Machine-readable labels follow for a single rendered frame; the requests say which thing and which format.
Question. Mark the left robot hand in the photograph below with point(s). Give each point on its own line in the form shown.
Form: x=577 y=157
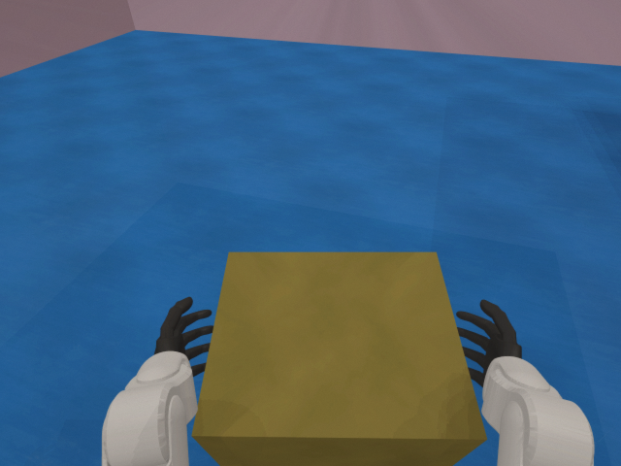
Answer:
x=171 y=338

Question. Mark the carton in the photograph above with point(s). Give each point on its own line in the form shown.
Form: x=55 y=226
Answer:
x=336 y=359

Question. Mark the robot right forearm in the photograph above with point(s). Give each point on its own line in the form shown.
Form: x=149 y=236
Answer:
x=537 y=427

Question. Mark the right robot hand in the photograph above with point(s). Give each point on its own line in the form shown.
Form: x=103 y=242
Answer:
x=502 y=340

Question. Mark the robot left forearm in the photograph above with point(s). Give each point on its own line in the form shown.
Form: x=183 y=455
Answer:
x=145 y=424

